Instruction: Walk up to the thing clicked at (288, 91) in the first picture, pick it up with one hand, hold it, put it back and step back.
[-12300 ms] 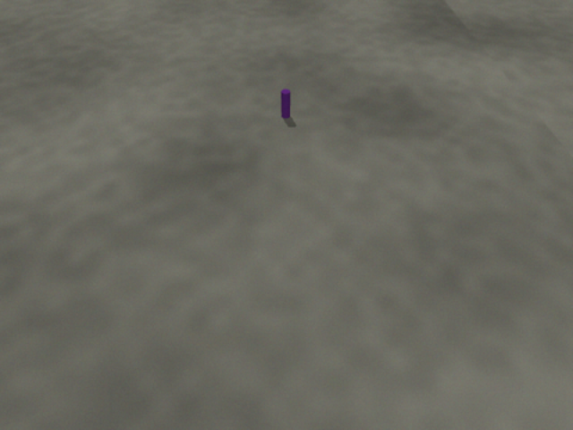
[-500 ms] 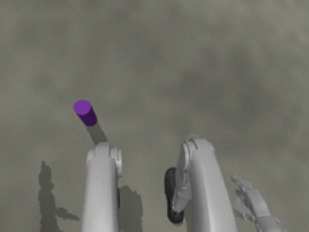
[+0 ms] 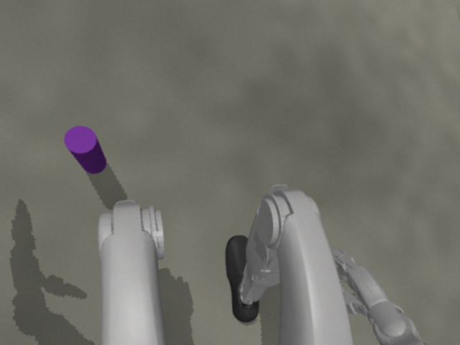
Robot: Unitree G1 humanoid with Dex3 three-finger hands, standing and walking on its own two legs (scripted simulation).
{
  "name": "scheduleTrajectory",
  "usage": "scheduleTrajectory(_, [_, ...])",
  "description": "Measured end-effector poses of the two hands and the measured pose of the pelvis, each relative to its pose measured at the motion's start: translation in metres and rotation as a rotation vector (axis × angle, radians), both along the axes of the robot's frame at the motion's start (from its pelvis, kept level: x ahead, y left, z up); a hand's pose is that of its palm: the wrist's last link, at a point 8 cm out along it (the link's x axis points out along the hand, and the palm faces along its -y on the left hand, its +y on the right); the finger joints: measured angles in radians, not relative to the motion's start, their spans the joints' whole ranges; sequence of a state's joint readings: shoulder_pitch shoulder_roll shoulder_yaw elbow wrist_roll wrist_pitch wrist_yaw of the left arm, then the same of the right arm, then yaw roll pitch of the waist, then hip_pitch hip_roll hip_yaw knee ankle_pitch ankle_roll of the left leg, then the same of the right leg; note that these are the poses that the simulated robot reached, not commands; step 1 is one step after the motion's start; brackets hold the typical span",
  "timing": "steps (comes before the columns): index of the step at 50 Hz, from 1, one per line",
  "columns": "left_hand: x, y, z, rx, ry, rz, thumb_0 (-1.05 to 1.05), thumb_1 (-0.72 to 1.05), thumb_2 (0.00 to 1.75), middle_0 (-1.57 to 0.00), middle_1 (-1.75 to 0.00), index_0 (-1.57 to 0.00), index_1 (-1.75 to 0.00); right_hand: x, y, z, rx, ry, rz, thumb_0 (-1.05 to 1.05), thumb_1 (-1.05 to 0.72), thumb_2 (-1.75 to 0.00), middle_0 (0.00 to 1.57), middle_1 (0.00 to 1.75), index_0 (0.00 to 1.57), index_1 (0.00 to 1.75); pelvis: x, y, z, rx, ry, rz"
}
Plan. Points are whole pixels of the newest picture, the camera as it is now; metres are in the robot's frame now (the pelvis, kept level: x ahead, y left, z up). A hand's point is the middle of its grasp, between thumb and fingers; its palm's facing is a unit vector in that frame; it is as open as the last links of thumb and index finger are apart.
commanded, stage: approach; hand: left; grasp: from the side
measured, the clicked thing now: (88, 152) +0.46 +0.23 -0.26
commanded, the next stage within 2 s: close in in 0.14 s
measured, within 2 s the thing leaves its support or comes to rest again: neither
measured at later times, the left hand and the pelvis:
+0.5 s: hand (59, 168) +0.41 +0.27 -0.20, palm faces +0.11 -0.99 +0.06, open 17.7 cm; pelvis -0.01 +0.01 -0.05, yaw -5 degrees
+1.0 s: hand (87, 166) +0.42 +0.23 -0.23, palm faces +0.12 -0.99 +0.02, open 17.5 cm; pelvis -0.02 +0.02 -0.05, yaw -7 degrees
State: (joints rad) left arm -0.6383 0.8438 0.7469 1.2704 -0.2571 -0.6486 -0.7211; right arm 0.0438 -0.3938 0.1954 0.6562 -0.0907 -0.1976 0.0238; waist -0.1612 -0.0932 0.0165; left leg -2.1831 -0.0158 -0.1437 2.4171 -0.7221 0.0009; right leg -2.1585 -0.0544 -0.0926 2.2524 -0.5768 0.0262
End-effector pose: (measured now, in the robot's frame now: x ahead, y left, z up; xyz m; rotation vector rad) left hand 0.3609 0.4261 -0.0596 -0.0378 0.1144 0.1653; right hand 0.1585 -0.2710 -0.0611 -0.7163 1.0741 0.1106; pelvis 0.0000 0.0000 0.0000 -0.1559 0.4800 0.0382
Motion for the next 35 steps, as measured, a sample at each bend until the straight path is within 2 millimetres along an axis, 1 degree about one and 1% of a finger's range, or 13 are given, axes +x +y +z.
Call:
scheduleTrajectory(4, [0.007,-0.020,-0.042,-0.006,0.013,-0.030,-0.01,-0.54,0.05,-0.07,-0.09,-0.04,-0.10,-0.004,0.001,-0.007,-0.039,0.034,0.031,0.00,-0.90,-0.90,0.20,0.30,0.20,0.30,-0.002,0.001,-0.015,-0.019,-0.036,-0.010])
scheduleTrajectory(7, [0.010,-0.031,-0.068,-0.002,0.021,-0.050,-0.01,-0.53,0.06,-0.07,-0.09,-0.04,-0.10,-0.008,0.002,-0.011,-0.067,0.063,0.049,0.00,-0.90,-0.90,0.20,0.30,0.20,0.30,-0.003,0.002,-0.023,-0.034,-0.062,-0.017])
scheduleTrajectory(12, [0.011,-0.053,-0.102,-0.014,0.021,-0.074,-0.02,-0.53,0.07,-0.06,-0.09,-0.04,-0.10,-0.014,0.005,-0.015,-0.103,0.111,0.084,0.00,-0.91,-0.90,0.20,0.30,0.20,0.30,-0.005,0.005,-0.033,-0.056,-0.100,-0.026])
scheduleTrajectory(16, [0.012,-0.075,-0.124,-0.029,0.028,-0.099,-0.02,-0.55,0.06,-0.06,-0.09,-0.04,-0.10,-0.018,0.009,-0.017,-0.125,0.137,0.116,0.00,-0.92,-0.90,0.20,0.30,0.20,0.30,-0.006,0.007,-0.040,-0.074,-0.132,-0.032])
scheduleTrajectory(19, [0.015,-0.090,-0.134,-0.034,0.015,-0.099,-0.02,-0.57,0.04,-0.07,-0.09,-0.05,-0.09,-0.020,0.012,-0.017,-0.139,0.151,0.143,0.00,-0.93,-0.91,0.20,0.30,0.20,0.30,-0.008,0.009,-0.044,-0.088,-0.159,-0.037])
scheduleTrajectory(23, [0.019,-0.104,-0.141,-0.038,-0.017,-0.069,-0.02,-0.59,0.02,-0.07,-0.09,-0.06,-0.09,-0.022,0.016,-0.015,-0.157,0.164,0.175,0.00,-0.94,-0.91,0.20,0.30,0.20,0.30,-0.011,0.011,-0.048,-0.105,-0.191,-0.042])
scheduleTrajectory(35, [0.023,-0.128,-0.150,0.002,-0.039,-0.085,-0.02,-0.61,0.01,-0.07,-0.08,-0.06,-0.07,-0.034,0.022,-0.010,-0.192,0.216,0.207,0.00,-0.94,-0.90,0.20,0.30,0.20,0.30,-0.017,0.016,-0.052,-0.137,-0.234,-0.051])
